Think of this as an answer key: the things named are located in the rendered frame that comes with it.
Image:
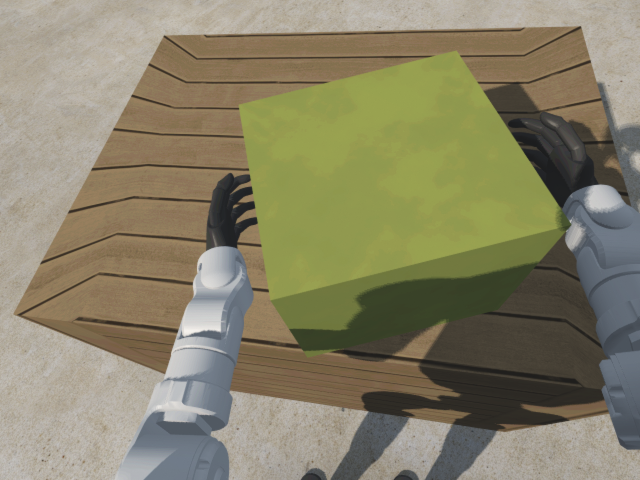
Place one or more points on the left robot upper arm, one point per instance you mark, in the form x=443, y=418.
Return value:
x=176, y=457

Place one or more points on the robot right hand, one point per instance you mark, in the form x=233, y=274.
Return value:
x=565, y=166

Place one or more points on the right robot upper arm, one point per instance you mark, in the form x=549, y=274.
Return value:
x=621, y=374

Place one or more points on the pedestal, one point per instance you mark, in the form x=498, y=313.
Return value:
x=119, y=273

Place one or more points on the left robot forearm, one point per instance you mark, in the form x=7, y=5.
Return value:
x=194, y=397

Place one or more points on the carton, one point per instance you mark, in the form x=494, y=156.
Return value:
x=392, y=201

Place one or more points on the robot left hand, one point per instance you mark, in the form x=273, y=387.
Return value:
x=222, y=229

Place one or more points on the right robot forearm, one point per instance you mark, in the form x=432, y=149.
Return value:
x=604, y=237

